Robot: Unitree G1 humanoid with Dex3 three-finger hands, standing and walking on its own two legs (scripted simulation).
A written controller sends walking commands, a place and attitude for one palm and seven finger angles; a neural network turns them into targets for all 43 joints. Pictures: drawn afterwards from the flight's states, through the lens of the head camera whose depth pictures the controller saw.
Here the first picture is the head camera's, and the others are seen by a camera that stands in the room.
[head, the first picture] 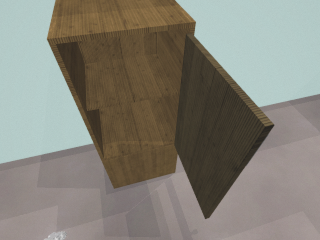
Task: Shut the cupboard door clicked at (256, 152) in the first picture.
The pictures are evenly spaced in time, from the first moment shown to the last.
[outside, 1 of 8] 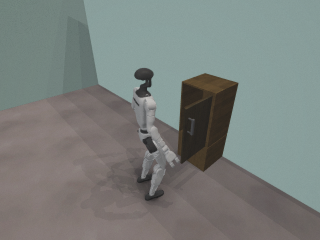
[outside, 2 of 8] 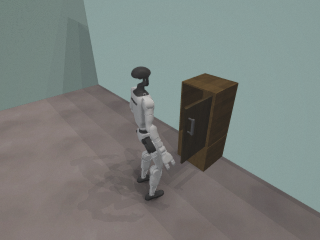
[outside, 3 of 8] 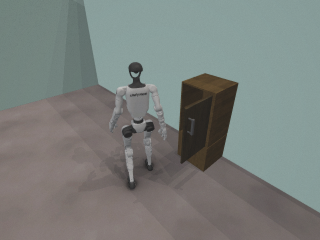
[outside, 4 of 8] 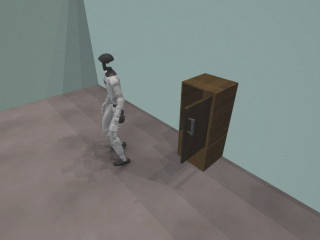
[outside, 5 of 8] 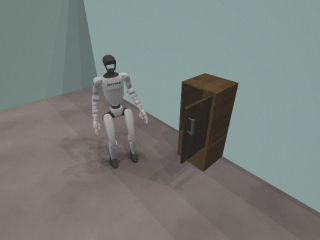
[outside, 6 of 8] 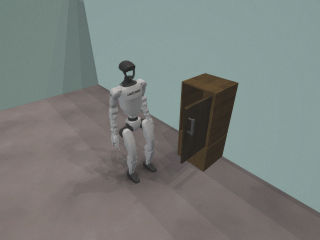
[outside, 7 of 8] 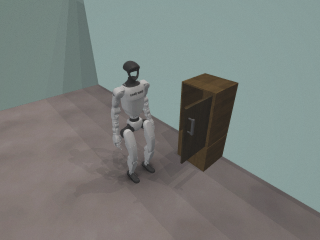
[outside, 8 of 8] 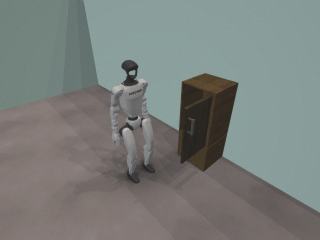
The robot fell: no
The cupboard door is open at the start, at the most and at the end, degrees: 91 91 91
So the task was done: no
